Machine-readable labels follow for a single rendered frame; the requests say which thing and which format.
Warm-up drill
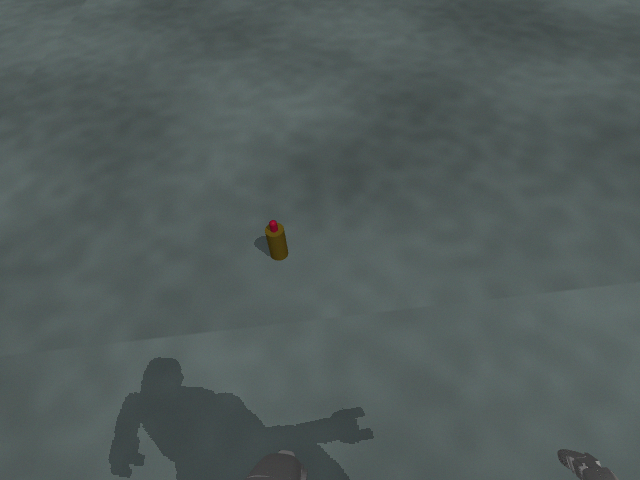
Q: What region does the right robot hand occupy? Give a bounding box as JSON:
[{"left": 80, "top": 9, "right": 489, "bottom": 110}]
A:
[{"left": 557, "top": 449, "right": 619, "bottom": 480}]

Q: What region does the bottle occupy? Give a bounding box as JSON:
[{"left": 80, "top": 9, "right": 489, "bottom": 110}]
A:
[{"left": 265, "top": 220, "right": 288, "bottom": 261}]

